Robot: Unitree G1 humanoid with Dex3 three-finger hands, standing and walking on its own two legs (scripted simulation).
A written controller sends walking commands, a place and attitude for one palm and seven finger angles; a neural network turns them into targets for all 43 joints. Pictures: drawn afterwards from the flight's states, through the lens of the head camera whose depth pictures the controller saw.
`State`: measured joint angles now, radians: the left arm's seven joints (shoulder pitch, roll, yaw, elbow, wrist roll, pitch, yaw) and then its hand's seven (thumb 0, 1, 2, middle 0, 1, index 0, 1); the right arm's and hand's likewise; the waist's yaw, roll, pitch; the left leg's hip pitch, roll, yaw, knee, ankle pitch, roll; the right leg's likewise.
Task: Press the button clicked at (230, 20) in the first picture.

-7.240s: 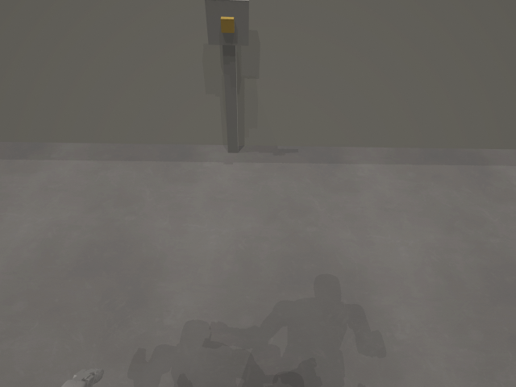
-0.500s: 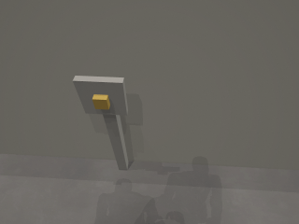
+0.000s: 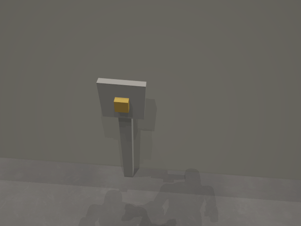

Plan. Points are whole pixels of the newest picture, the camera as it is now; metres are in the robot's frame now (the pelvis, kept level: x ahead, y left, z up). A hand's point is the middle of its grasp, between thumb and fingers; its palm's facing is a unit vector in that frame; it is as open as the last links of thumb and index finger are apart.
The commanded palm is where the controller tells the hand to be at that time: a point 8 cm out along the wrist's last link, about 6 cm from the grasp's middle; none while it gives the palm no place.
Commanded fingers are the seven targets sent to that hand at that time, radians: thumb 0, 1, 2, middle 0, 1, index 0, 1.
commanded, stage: look again from close up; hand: left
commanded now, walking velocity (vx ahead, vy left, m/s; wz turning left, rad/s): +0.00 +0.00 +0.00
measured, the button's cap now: (121, 104) +0.55 +0.15 -0.02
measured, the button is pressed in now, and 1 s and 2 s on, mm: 0 0 0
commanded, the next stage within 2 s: shuffle to correct the standing spot in 0.10 s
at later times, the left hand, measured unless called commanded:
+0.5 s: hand out of the picture -0.03 +0.16 -0.17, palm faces -0.02 -0.98 -0.21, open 7.4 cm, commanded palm none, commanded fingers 0.00 0.90 0.90 -0.20 -0.30 -0.20 -0.30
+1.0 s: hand out of the picture +0.06 +0.10 -0.18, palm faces +0.05 -0.98 -0.19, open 7.4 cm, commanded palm none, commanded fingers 0.00 0.90 0.90 -0.20 -0.30 -0.20 -0.30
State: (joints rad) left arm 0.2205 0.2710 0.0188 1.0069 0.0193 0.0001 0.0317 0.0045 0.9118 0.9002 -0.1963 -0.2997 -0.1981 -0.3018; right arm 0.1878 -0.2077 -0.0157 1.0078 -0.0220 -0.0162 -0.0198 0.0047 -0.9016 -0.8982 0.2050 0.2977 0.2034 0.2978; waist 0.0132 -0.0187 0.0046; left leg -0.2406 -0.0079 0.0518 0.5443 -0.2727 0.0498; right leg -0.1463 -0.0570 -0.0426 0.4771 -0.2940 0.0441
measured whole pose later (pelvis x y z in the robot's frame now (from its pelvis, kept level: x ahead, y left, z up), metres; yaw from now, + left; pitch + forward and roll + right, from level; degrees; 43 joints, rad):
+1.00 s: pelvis +0.06 -0.06 +0.00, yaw -1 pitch -2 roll +1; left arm 0.33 0.12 0.00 1.07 0.02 0.00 0.05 0.00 0.91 0.90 -0.20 -0.30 -0.20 -0.30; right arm 0.18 -0.16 -0.04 1.07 -0.01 0.00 -0.04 0.00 -0.93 -0.90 0.20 0.30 0.20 0.30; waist 0.02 0.00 0.04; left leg -0.23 0.04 0.17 0.55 -0.29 0.02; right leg -0.19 -0.03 -0.07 0.57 -0.35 -0.01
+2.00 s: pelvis +0.03 -0.03 +0.00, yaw +2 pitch -1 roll -2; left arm 0.28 0.21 0.01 1.00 0.02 -0.01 0.03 0.01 0.91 0.90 -0.20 -0.30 -0.20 -0.30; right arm 0.29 -0.20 -0.03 1.02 -0.02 -0.01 -0.02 0.01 -0.90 -0.90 0.20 0.30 0.20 0.30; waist 0.00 -0.01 -0.02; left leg -0.30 0.01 0.11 0.55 -0.24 0.07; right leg -0.22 -0.04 -0.10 0.51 -0.27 0.01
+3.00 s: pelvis +0.03 -0.08 -0.10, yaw +3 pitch +16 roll -3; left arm 0.42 0.30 0.33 0.08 -0.38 -0.36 -0.50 0.02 0.90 0.90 -0.92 -1.09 -0.93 -1.10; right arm 0.18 -0.19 -0.02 0.60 0.03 -0.25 -0.05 0.01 -0.90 -0.90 0.21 0.30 0.21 0.30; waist 0.02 0.04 -0.16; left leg -1.00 0.07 0.00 1.21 -0.50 0.01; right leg -0.88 0.01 -0.14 1.17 -0.57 -0.05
